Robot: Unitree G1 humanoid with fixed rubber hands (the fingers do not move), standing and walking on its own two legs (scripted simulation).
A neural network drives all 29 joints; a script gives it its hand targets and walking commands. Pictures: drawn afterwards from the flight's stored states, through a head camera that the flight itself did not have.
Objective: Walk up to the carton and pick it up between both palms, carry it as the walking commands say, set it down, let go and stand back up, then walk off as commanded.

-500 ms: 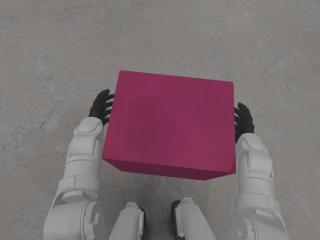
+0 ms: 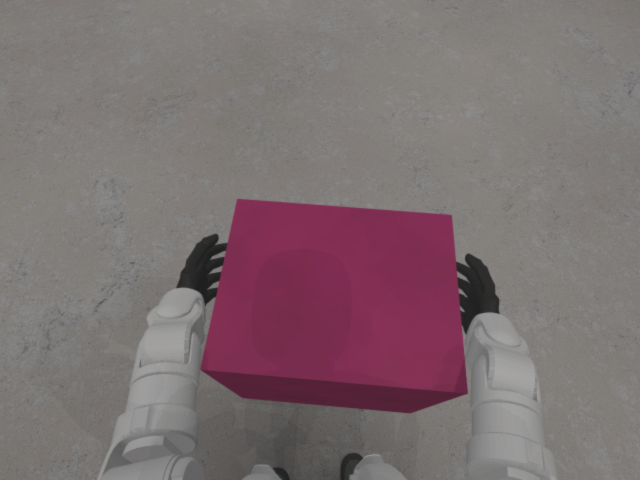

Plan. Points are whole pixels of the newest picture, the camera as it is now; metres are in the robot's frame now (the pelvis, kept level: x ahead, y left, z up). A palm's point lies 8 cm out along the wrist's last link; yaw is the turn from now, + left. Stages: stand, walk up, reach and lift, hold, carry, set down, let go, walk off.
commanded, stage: reach and lift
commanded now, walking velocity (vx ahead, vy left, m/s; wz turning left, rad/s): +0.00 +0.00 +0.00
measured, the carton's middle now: (333, 318) +0.36 -0.03 -0.10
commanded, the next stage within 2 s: none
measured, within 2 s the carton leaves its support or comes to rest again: neither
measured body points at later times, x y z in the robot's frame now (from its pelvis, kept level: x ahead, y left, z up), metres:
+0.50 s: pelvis +0.01 +0.00 +0.03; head +0.06 +0.01 +0.48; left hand +0.37 +0.16 +0.03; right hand +0.32 -0.21 +0.03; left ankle +0.02 +0.10 -0.71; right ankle +0.05 -0.12 -0.71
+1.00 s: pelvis +0.02 +0.00 +0.04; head +0.00 +0.00 +0.49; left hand +0.35 +0.15 +0.08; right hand +0.30 -0.22 +0.08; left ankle +0.02 +0.10 -0.71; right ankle +0.05 -0.12 -0.71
